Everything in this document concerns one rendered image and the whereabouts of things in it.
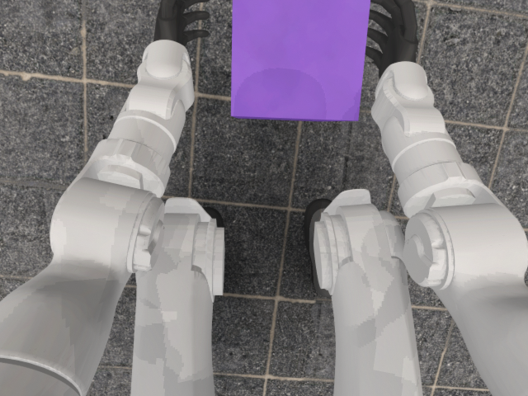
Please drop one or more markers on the robot right forearm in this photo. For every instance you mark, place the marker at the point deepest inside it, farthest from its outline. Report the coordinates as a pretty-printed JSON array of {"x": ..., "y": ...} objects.
[{"x": 429, "y": 169}]

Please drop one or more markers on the robot left forearm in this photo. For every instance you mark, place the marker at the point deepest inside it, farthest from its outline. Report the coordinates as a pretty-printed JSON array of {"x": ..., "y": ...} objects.
[{"x": 145, "y": 135}]

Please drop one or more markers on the robot right hand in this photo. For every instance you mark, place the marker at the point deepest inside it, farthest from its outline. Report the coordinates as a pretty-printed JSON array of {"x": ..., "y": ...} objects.
[{"x": 400, "y": 43}]

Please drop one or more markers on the left robot foot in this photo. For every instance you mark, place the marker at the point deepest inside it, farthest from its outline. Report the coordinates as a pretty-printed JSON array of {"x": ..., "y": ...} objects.
[{"x": 214, "y": 214}]

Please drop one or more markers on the robot left hand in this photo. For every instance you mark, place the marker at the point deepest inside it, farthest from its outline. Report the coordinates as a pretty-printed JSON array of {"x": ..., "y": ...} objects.
[{"x": 171, "y": 21}]

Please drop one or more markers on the right robot upper arm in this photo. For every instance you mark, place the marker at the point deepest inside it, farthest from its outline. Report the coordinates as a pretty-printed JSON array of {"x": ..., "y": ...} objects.
[{"x": 474, "y": 257}]

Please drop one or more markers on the left robot upper arm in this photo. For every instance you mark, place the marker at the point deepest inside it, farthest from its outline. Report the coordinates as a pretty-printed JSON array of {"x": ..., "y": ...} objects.
[{"x": 54, "y": 328}]

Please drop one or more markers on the carton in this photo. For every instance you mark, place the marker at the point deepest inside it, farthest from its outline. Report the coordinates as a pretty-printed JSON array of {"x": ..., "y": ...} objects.
[{"x": 298, "y": 59}]

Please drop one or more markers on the left robot thigh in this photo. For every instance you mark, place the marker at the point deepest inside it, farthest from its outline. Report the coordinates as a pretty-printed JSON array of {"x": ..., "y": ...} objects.
[{"x": 174, "y": 306}]

